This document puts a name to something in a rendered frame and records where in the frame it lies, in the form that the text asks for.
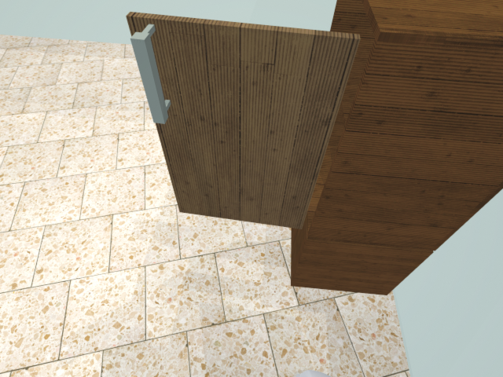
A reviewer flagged handle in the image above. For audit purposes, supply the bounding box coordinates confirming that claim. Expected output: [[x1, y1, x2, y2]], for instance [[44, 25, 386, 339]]
[[130, 24, 171, 124]]

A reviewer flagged cupboard door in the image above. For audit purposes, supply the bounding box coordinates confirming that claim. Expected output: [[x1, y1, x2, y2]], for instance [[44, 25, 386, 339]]
[[126, 12, 360, 229]]

